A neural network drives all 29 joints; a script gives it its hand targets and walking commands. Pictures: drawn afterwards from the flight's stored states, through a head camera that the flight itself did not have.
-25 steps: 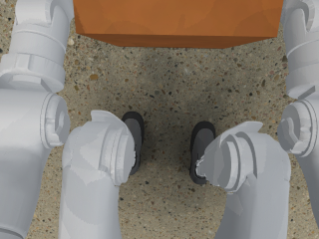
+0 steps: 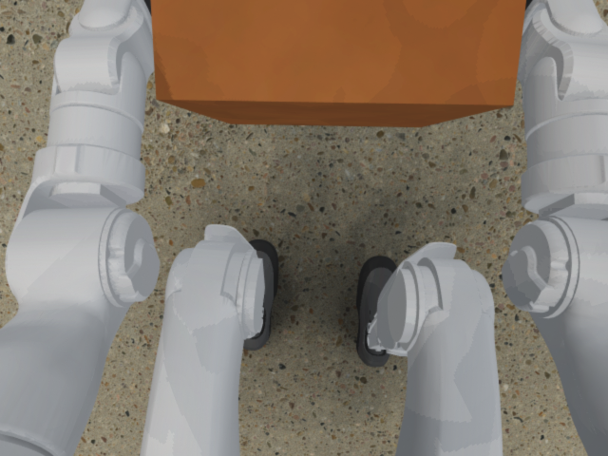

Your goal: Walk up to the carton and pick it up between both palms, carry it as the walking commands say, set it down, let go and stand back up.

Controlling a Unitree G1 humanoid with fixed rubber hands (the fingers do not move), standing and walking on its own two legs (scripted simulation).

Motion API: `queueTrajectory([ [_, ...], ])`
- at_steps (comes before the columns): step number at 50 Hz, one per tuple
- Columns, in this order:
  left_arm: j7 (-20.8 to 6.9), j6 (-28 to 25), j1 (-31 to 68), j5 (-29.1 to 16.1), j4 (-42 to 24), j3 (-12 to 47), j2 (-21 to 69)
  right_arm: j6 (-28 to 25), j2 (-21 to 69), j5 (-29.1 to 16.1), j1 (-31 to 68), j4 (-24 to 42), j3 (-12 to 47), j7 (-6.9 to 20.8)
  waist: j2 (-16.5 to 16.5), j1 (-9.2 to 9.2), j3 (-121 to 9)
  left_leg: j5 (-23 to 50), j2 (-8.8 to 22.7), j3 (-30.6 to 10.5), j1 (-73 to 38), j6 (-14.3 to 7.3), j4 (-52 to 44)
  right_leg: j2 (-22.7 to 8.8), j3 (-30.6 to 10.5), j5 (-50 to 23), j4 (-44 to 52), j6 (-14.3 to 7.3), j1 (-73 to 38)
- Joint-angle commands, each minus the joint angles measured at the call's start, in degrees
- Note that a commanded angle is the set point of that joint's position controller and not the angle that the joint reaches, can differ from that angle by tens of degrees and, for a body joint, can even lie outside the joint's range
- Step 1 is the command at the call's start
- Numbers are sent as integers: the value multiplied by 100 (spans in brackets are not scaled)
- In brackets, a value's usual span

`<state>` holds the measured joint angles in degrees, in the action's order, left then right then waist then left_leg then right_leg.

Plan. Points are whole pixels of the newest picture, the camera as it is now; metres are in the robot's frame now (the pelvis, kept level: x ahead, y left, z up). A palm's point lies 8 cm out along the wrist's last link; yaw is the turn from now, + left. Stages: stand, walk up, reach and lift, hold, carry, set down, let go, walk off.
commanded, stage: reach and lift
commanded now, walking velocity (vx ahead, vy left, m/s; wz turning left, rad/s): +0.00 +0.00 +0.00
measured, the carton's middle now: (330, 18) +0.56 +0.02 -0.18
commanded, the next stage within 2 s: none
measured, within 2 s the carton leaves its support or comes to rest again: neither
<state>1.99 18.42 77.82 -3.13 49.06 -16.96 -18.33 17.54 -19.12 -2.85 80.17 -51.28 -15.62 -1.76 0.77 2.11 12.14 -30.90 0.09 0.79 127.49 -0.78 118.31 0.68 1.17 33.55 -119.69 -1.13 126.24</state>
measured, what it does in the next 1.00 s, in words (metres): rises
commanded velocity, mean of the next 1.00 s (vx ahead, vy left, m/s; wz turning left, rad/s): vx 0.00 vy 0.00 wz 0.00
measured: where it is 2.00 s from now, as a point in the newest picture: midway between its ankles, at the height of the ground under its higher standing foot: (314, 320)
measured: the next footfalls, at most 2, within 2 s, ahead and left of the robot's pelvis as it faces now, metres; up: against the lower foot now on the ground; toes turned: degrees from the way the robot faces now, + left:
none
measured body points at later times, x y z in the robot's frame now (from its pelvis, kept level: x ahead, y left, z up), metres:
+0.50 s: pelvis +0.00 +0.00 +0.04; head +0.33 +0.00 +0.35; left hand +0.54 +0.21 -0.06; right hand +0.57 -0.17 -0.06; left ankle +0.12 +0.11 -0.37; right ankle +0.10 -0.11 -0.37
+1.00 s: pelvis +0.01 +0.00 +0.10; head +0.30 +0.00 +0.44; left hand +0.52 +0.21 +0.02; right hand +0.55 -0.17 +0.02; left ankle +0.12 +0.11 -0.37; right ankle +0.10 -0.11 -0.37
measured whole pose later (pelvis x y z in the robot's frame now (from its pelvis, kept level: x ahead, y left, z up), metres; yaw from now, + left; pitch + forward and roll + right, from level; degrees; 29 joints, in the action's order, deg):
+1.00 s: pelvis +0.01 +0.00 +0.10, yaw +0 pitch +47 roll +0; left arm -3.4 25.5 62.6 7.2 36.0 -26.6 -8.8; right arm 24.7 -9.9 7.9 64.8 -38.1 -25.8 4.0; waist 1.0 2.5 -6.7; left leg -26.2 -0.1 0.0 117.6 0.0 96.7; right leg 1.6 0.8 28.1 -97.8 -1.2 116.8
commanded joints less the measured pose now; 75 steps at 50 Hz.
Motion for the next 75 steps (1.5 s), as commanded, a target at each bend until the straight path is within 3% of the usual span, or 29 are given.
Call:
queueTrajectory([
  [1,-1493,-49,3567,-547,-1090,2048,5224,21,5412,-543,3263,944,1949,1527,59,116,-7080,1974,-576,213,-3874,21,-877,584,172,-1643,1055,-5,-3069],
  [17,-1665,291,3134,-429,-1656,2166,5653,367,5888,-353,2795,1417,2042,1640,101,144,-8165,2451,-633,225,-4150,75,-1359,675,160,-2093,1603,32,-3472],
  [34,-1860,514,2678,9,-1387,1776,5915,585,6057,82,2339,1220,1607,1856,157,161,-7814,1853,-642,234,-4190,49,-2268,661,146,-1567,2540,6,-3473],
  [75,-2199,585,919,286,-1786,2051,6721,618,6682,409,605,1613,1794,2134,148,115,-7751,2189,-672,56,-5701,15,-4190,703,-8,-2110,4393,81,-5253],
])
